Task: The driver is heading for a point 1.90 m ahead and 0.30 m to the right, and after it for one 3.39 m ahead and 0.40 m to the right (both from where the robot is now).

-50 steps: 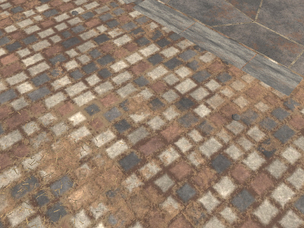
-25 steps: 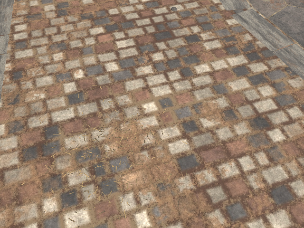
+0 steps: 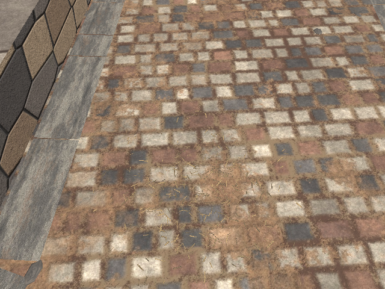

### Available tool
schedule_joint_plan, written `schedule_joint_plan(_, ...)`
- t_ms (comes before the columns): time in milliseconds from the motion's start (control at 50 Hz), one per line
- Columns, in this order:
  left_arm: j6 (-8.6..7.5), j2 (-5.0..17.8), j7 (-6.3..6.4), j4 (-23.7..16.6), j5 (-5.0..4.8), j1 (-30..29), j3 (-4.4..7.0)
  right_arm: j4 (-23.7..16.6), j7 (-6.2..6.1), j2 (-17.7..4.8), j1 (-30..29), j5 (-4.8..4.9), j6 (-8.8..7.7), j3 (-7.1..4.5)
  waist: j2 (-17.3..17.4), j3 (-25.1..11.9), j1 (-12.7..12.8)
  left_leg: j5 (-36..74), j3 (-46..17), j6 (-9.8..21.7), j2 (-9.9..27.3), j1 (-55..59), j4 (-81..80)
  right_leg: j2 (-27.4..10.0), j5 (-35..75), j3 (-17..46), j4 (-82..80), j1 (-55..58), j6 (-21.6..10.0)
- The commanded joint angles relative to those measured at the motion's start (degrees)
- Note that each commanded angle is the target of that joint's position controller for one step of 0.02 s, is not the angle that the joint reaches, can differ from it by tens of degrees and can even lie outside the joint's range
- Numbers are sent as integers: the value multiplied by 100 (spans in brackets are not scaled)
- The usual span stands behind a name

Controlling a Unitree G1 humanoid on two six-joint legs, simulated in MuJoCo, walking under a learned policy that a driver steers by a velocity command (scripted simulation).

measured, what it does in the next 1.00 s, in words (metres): walks ahead: left foot, then right foot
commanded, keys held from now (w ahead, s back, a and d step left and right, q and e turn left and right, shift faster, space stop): no key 0.02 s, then w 0.98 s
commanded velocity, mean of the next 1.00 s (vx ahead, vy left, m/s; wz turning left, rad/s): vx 0.37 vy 0.00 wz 0.09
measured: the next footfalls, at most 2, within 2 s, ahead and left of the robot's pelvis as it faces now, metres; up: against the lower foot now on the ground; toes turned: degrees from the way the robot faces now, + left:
left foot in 0.38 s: +0.10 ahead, +0.14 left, +0.00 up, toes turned +2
right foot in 0.84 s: +0.46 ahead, -0.08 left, +0.00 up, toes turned +1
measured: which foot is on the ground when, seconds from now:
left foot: down 0.00-0.00, up 0.02-0.36, down 0.38-0.86, up 0.88-1.00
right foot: down 0.00-0.38, up 0.40-0.82, down 0.84-1.00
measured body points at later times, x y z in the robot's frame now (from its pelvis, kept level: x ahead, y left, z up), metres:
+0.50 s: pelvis +0.10 +0.04 +0.01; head +0.11 +0.06 +0.46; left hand +0.16 +0.33 -0.12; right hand +0.21 -0.23 -0.09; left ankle +0.06 +0.14 -0.73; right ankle +0.05 -0.11 -0.66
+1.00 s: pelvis +0.37 +0.00 +0.00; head +0.40 -0.01 +0.45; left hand +0.49 +0.27 -0.10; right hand +0.45 -0.28 -0.12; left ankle +0.29 +0.15 -0.64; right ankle +0.42 -0.08 -0.73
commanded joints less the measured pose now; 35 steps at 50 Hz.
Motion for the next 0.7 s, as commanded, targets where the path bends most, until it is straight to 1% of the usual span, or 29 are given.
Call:
schedule_joint_plan(20, -48, 1198, 26, -393, 179, 0, 224, -335, -28, -411, 463, -75, -103, -92, -1224, -658, -342, -1525, 13, 21, -24, -658, 993, -1840, 2472, 1818, -1002, 1080, -1095)
schedule_joint_plan(40, -70, 923, 30, -355, 223, 175, 162, -368, -62, -772, 266, -119, -146, -187, -1391, -727, -45, -2329, 232, -243, 140, -881, 2006, -2389, 1544, 2521, -1253, 719, -1843)
schedule_joint_plan(60, -91, 845, 43, -363, 141, 175, 132, -327, -70, -1002, 168, -49, -154, -274, -1056, -535, 36, -2001, 209, -302, 288, -1155, 2631, -2162, 137, 2398, -1426, 732, -1820)
schedule_joint_plan(80, -96, 815, 67, -295, 36, 203, 126, -257, -56, -925, 126, -37, -149, -275, -927, -392, 54, -1629, 279, -348, 355, -1453, 2835, -1834, -1259, 2156, -1573, 835, -1558)
schedule_joint_plan(100, -116, 751, 90, -255, -54, 241, 92, -196, -42, -765, 143, -55, -142, -235, -1035, -211, 96, -1335, 290, -404, 408, -1769, 2862, -1648, -1863, 2045, -1699, 1002, -1373)
schedule_joint_plan(120, -126, 698, 121, -198, -70, 325, 59, -163, -14, -640, 106, -45, -165, -195, -1041, -69, 150, -1093, 342, -437, 470, -1924, 2814, -1582, -1869, 1947, -1784, 1107, -1314)
schedule_joint_plan(140, -117, 720, 150, -162, -70, 459, 59, -167, 23, -565, 22, -28, -220, -164, -993, 0, 211, -920, 599, -449, 511, -1941, 2654, -1471, -1751, 1744, -1856, 1155, -1280)
schedule_joint_plan(180, -120, 755, 178, -127, -65, 669, 69, -213, 65, -408, -235, -18, -349, -99, -973, -20, 366, -689, 998, -458, 656, -1794, 2085, -1361, -1380, 1454, -1909, 1240, -1266)
schedule_joint_plan(220, -134, 833, 174, -110, -79, 766, 86, -242, 102, -210, -415, -5, -466, -14, -1034, -46, 458, -619, 1181, -424, 714, -1296, 1317, -1290, -1002, 1180, -1898, 1056, -1261)
schedule_joint_plan(240, -138, 890, 159, -103, -89, 807, 99, -244, 123, -151, -438, 9, -515, 16, -1065, -41, 469, -652, 1249, -379, 707, -985, 929, -1290, -881, 1083, -1895, 895, -1279)
schedule_joint_plan(260, -138, 952, 134, -91, -102, 869, 114, -229, 145, -169, -423, 26, -555, 18, -1081, -25, 469, -688, 1322, -334, 671, -698, 620, -1312, -824, 1038, -1880, 739, -1316)
schedule_joint_plan(280, -135, 1008, 104, -77, -127, 935, 127, -205, 163, -230, -365, 46, -584, 4, -1070, -12, 445, -649, 1382, -280, 634, -432, 350, -1361, -836, 1045, -1852, 595, -1360)
schedule_joint_plan(300, -125, 1040, 75, -73, -160, 943, 131, -157, 176, -284, -236, 71, -609, -13, -1023, -14, 359, -398, 1432, -207, 605, -104, 14, -1403, -868, 1057, -1799, 421, -1373)
schedule_joint_plan(320, -110, 1031, 51, -78, -196, 888, 119, -64, 184, -293, -18, 83, -627, -25, -943, -23, 200, 24, 1498, -121, 566, 359, -435, -1393, -907, 1008, -1676, 185, -1330)
schedule_joint_plan(340, -108, 942, 30, -71, -195, 905, 84, 65, 176, -331, 261, 84, -628, -53, -840, -81, 49, 246, 1529, -44, 510, 925, -716, -1339, -896, 962, -1488, -92, -1245)
schedule_joint_plan(360, -134, 731, 4, -59, -155, 914, 7, 187, 138, -411, 660, 113, -615, -100, -737, -232, -165, 216, 1415, 46, 571, 1624, -811, -1221, -852, 828, -1142, -455, -1079)
schedule_joint_plan(380, -187, 354, -39, -113, -72, 787, -120, 292, 81, -564, 1263, 123, -609, -154, -402, -523, -466, -68, 698, 215, 1129, 2495, -978, -892, -871, 431, -179, -1012, -762)
schedule_joint_plan(400, -310, -77, -62, -416, -6, 685, -249, 310, 47, -1251, 1729, 12, -587, -303, 1149, -834, -527, -1155, -1361, 856, 2417, 3283, -1478, -202, -1321, -443, 1792, -2290, -327)
schedule_joint_plan(420, -411, 456, -16, -566, -156, 403, -107, 380, 127, -1260, 1908, -50, -639, -328, 1146, -526, -672, -2076, -2631, 1492, 2960, 2817, -2008, -197, -1966, -167, 2984, -3043, -294)
schedule_joint_plan(440, -447, 750, -31, -539, -255, 452, -3, 358, 169, -876, 1609, -49, -710, -194, 862, -17, -472, -2398, -2296, 1467, 2798, 2566, -2082, -520, -1530, 36, 3485, -3414, -407)
schedule_joint_plan(460, -465, 731, -63, -456, -259, 500, -2, 313, 192, -642, 1387, -66, -760, -121, 837, 158, -361, -2062, -1767, 1327, 2487, 2403, -2147, -650, -1019, 16, 3564, -3456, -480)
schedule_joint_plan(500, -479, 629, -116, -411, -118, 422, 4, 290, 205, -470, 1111, -66, -763, -50, 615, 294, -214, -746, -969, 1146, 2145, 2097, -2272, -848, -326, -21, 3275, -3337, -444)
schedule_joint_plan(540, -463, 420, -180, -417, -78, 349, -47, 285, 185, -491, 1079, -70, -758, -53, 558, 236, -162, 385, -403, 1117, 1941, 1870, -2401, -848, 212, -185, 2966, -3104, -303)
schedule_joint_plan(580, -437, 300, -198, -509, -50, 106, -95, 345, 154, -519, 1131, -39, -746, -62, 435, 217, -188, 1106, 62, 1119, 1807, 1723, -2447, -786, 643, -301, 2320, -2951, -120)
schedule_joint_plan(640, -452, 91, -238, -708, -68, -497, -202, 488, 100, -645, 1318, -21, -722, -90, 436, 296, -360, 1417, 549, 1015, 1646, 1359, -2492, -583, 1449, -464, 1111, -2353, -26)
schedule_joint_plan(680, -469, 93, -287, -823, -97, -846, -225, 618, 83, -730, 1543, 9, -718, -113, 413, 383, -456, 1310, 595, 1003, 1740, 1291, -2538, -455, 1772, -518, 636, -2037, -72)
schedule_joint_plan(700, -475, 129, -312, -871, -114, -946, -219, 679, 82, -752, 1605, 29, -714, -121, 411, 423, -444, 1338, 580, 988, 1835, 1390, -2516, -433, 1822, -465, 477, -1989, -134)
